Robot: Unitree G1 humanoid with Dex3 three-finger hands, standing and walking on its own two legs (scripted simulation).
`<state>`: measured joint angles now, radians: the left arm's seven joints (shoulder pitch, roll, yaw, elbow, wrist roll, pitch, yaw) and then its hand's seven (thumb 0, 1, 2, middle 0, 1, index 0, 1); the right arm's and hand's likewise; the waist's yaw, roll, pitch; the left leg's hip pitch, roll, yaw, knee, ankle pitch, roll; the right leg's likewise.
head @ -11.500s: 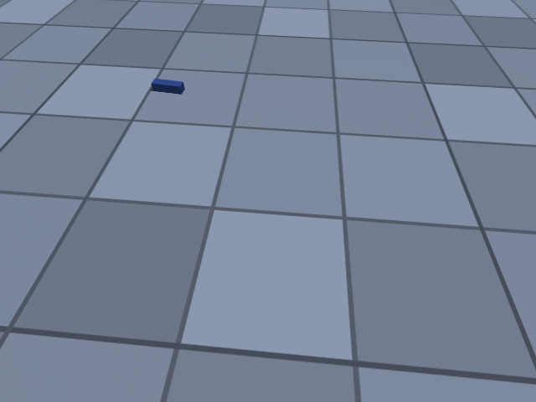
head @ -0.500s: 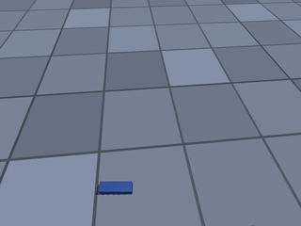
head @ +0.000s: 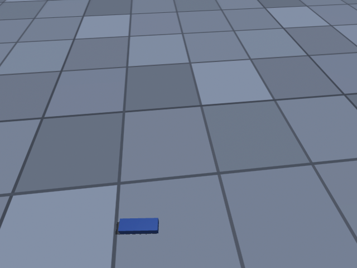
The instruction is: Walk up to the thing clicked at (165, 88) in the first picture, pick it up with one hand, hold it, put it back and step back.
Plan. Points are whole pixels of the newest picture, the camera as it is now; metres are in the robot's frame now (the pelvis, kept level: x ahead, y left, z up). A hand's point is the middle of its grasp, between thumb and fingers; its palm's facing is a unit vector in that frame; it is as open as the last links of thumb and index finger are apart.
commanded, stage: stand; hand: left
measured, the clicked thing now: (139, 226) +0.43 +0.22 -0.75
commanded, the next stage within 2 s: none
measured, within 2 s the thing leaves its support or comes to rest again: neither
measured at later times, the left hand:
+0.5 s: hand out of the picture +0.10 +0.27 -0.15, palm faces -0.01 -0.94 -0.34, open 7.4 cm
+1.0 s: hand out of the picture +0.07 +0.27 -0.16, palm faces -0.01 -0.94 -0.34, open 7.4 cm
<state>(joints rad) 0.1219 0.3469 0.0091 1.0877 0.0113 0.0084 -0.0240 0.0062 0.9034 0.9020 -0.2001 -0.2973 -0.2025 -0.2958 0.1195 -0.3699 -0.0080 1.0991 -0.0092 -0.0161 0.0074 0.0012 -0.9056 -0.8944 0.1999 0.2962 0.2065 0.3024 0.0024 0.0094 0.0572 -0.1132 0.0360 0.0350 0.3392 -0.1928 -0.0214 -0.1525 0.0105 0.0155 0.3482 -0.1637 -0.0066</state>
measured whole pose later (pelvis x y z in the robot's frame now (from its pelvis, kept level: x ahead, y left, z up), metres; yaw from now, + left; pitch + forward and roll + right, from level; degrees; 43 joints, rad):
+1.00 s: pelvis +0.01 +0.02 +0.00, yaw +1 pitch -2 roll +0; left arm 0.12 0.35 -0.01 1.13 0.01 -0.01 0.00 0.01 0.90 0.90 -0.20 -0.30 -0.20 -0.30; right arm 0.11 -0.35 0.00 1.13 -0.01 -0.01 0.01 0.00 -0.91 -0.89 0.20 0.30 0.21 0.30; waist 0.01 0.00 0.06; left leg -0.07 0.00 0.03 0.30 -0.19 0.00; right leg -0.10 -0.02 0.01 0.30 -0.17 0.02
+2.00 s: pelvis +0.02 +0.02 +0.00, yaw +2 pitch -2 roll +0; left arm 0.12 0.35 -0.01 1.12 0.01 -0.01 0.00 0.01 0.90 0.90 -0.20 -0.30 -0.20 -0.30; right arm 0.12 -0.36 0.00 1.12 -0.01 -0.02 0.01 0.00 -0.91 -0.89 0.20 0.30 0.21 0.30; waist 0.00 0.00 0.05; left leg -0.08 0.00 0.02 0.31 -0.20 0.01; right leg -0.10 -0.03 0.00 0.30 -0.17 0.03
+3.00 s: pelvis +0.00 +0.02 -0.10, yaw +2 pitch +19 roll -2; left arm 0.24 0.32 0.12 0.46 0.24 0.22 -0.03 0.00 -0.53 0.99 -0.07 -1.06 -0.07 -1.06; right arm 0.17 -0.24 -0.03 0.55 0.01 -0.13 -0.02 0.01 -0.92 -0.90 0.20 0.30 0.21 0.30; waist -0.02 0.01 -0.12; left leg -0.93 0.01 -0.03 1.16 -0.55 0.00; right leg -0.92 -0.02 -0.03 1.11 -0.51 0.02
